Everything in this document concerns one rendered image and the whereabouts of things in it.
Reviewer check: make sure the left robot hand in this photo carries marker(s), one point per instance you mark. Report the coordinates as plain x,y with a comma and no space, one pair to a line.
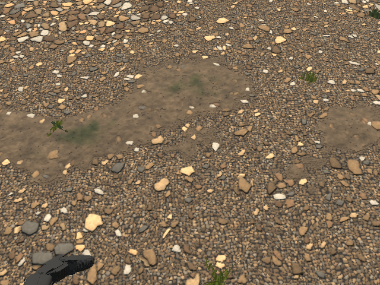
58,268

